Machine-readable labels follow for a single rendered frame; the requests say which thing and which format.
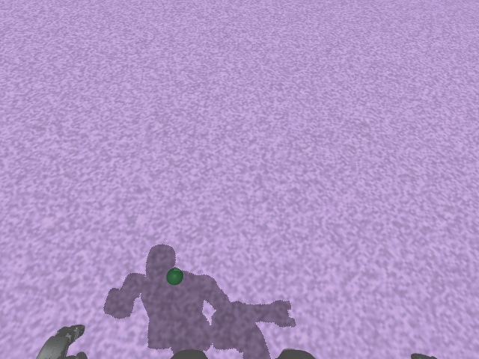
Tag left robot hand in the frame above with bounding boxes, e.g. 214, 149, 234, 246
36, 325, 88, 359

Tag ball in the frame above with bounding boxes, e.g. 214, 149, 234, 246
167, 268, 183, 285

